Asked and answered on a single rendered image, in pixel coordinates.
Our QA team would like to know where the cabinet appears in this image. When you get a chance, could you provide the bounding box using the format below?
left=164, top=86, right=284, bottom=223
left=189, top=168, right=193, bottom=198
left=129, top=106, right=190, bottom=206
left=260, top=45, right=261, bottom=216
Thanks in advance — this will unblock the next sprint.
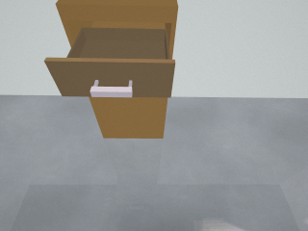
left=56, top=0, right=178, bottom=139

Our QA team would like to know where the drawer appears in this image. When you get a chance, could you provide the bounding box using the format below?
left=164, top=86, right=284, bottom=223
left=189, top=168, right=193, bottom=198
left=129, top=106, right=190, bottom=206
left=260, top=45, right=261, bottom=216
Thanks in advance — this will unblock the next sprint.
left=44, top=27, right=176, bottom=98

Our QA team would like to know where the handle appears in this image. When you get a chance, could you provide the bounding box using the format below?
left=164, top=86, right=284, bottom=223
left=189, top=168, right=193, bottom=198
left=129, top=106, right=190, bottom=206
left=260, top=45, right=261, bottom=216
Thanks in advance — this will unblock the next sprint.
left=90, top=80, right=133, bottom=98

